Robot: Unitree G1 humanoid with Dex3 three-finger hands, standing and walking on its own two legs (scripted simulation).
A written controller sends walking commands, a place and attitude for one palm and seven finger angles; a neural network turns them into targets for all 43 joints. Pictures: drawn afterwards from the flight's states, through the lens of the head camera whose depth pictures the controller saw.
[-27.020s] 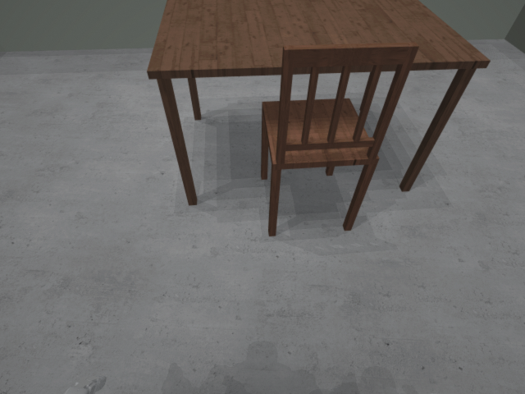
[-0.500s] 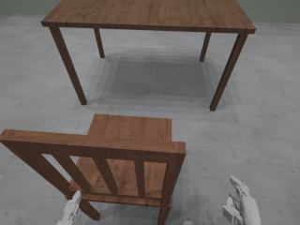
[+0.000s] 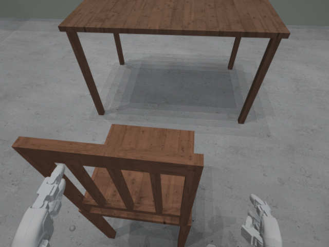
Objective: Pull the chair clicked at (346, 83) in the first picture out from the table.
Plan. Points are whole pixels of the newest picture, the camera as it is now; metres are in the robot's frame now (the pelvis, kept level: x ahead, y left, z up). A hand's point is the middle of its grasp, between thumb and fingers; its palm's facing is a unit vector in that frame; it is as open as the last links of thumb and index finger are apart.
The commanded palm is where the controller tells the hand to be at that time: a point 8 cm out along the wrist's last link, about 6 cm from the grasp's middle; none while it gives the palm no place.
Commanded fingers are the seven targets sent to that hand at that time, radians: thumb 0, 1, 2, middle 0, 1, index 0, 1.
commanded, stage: draw the hand back to the body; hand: left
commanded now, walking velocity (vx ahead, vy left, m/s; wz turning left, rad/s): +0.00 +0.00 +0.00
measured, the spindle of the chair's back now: (122, 189) +0.27 +0.14 -0.03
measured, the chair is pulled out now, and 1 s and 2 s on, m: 0.64 0.64 0.64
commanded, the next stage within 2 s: step back with the hand held close in 1.02 s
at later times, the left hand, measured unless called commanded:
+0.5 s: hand (26, 182) +0.19 +0.25 +0.17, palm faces +0.43 -0.77 -0.47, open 11.4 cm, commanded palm +0.15 +0.29 +0.21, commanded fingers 0.00 0.68 0.80 -0.17 -0.25 -0.17 -0.25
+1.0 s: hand (19, 151) +0.22 +0.25 +0.22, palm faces +0.45 -0.76 -0.47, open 7.4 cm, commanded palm +0.17 +0.29 +0.23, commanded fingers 0.00 0.90 0.90 -0.20 -0.30 -0.20 -0.30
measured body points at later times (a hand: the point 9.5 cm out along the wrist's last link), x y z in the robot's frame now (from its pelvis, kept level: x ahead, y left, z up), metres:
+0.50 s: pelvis +0.02 -0.01 +0.05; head +0.02 -0.04 +0.50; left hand +0.16 +0.29 +0.20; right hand +0.22 -0.23 -0.03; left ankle -0.03 +0.12 -0.68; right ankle +0.04 -0.13 -0.68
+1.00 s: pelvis +0.03 -0.01 +0.06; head +0.03 -0.04 +0.51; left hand +0.19 +0.29 +0.24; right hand +0.21 -0.25 -0.04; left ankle -0.03 +0.12 -0.68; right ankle +0.04 -0.13 -0.68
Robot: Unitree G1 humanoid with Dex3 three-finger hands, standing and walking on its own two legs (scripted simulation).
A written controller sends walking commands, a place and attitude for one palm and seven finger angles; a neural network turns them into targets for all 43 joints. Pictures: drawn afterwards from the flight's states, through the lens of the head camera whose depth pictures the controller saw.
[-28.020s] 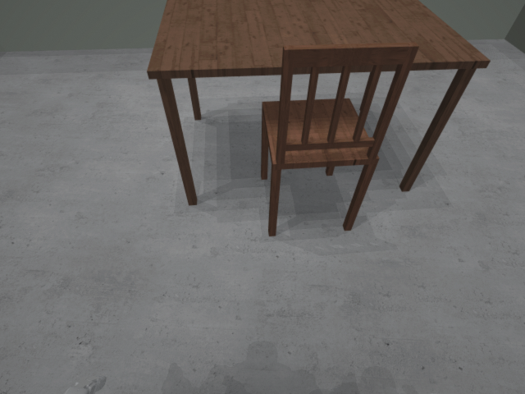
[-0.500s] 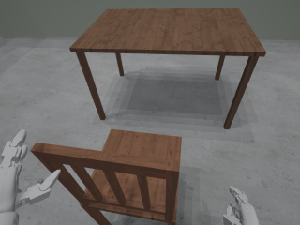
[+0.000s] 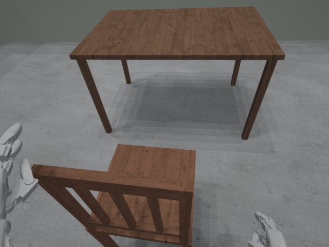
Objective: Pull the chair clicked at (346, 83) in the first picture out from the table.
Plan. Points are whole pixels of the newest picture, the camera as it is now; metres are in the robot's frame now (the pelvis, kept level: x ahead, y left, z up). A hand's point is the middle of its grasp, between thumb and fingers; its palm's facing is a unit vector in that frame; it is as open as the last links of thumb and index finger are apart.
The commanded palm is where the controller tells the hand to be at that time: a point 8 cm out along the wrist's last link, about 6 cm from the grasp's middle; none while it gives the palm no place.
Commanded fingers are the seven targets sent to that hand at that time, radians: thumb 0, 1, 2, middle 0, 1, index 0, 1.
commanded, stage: draw the hand back to the body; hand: left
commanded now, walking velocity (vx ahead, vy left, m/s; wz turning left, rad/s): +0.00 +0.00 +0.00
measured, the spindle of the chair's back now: (124, 209) +0.23 +0.16 -0.09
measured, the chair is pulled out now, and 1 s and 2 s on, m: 0.64 0.64 0.64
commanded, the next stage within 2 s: step back with the hand held close in 0.02 s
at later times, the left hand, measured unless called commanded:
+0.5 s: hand (27, 190) +0.17 +0.27 +0.15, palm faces +0.35 -0.74 -0.57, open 7.4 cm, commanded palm +0.11 +0.31 +0.18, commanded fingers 0.00 0.90 0.90 -0.20 -0.30 -0.20 -0.30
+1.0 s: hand out of the picture +0.10 +0.27 +0.16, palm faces +0.45 -0.73 -0.51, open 7.4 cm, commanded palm +0.03 +0.30 +0.18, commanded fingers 0.00 0.90 0.90 -0.20 -0.30 -0.20 -0.30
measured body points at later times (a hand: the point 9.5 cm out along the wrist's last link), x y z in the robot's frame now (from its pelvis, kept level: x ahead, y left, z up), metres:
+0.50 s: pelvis -0.04 +0.02 +0.00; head +0.00 -0.01 +0.45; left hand +0.14 +0.31 +0.18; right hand +0.13 -0.23 -0.10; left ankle -0.06 +0.13 -0.74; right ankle +0.01 -0.12 -0.74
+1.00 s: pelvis -0.11 +0.00 -0.01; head -0.09 +0.00 +0.44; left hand +0.07 +0.30 +0.19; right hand +0.05 -0.25 -0.10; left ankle -0.06 +0.13 -0.74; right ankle +0.01 -0.12 -0.74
